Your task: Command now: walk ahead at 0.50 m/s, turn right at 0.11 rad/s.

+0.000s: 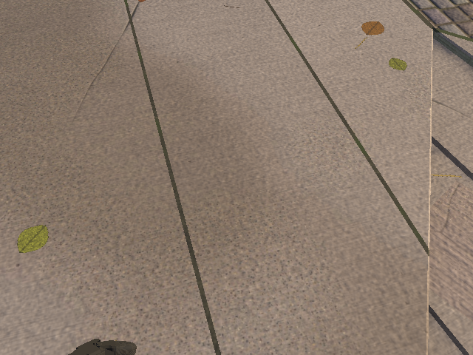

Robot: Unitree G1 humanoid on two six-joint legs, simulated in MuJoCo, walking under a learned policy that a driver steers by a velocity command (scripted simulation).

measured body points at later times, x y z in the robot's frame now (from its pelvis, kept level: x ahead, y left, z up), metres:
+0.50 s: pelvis +0.26 -0.01 +0.00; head +0.28 -0.01 +0.45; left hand +0.22 +0.25 -0.13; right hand +0.45 -0.24 -0.11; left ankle +0.41 +0.12 -0.71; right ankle +0.16 -0.10 -0.74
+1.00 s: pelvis +0.52 +0.03 +0.00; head +0.54 +0.04 +0.45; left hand +0.69 +0.27 -0.11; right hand +0.49 -0.22 -0.13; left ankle +0.43 +0.11 -0.74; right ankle +0.68 -0.10 -0.70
